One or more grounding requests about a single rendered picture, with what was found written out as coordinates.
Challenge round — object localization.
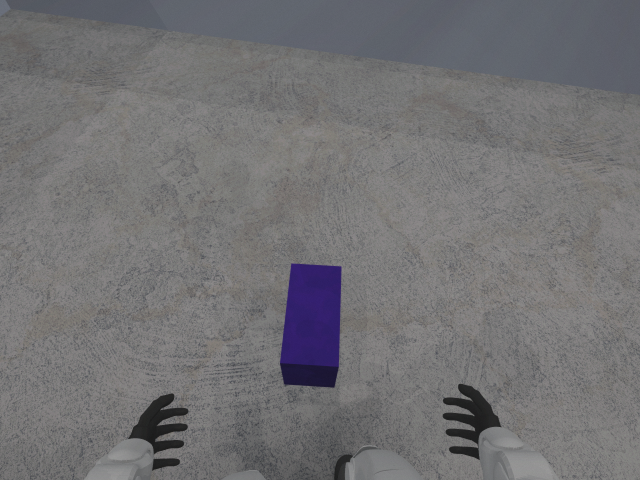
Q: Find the right robot forearm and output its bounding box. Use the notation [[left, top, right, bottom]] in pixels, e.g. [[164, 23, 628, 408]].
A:
[[478, 427, 559, 480]]

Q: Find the left robot forearm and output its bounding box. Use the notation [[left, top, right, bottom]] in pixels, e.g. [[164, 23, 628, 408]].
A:
[[84, 438, 154, 480]]

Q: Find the right robot thigh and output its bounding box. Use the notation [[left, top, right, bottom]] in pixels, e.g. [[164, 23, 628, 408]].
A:
[[345, 449, 423, 480]]

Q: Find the carton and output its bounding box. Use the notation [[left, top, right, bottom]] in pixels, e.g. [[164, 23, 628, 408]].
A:
[[280, 263, 342, 388]]

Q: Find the robot right hand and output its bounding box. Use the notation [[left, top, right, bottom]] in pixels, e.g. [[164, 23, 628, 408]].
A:
[[443, 384, 501, 460]]

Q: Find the robot left hand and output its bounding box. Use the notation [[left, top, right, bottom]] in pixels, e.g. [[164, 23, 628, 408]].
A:
[[128, 393, 188, 471]]

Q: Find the right robot shin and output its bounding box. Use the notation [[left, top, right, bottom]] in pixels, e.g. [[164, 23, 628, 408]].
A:
[[352, 445, 378, 458]]

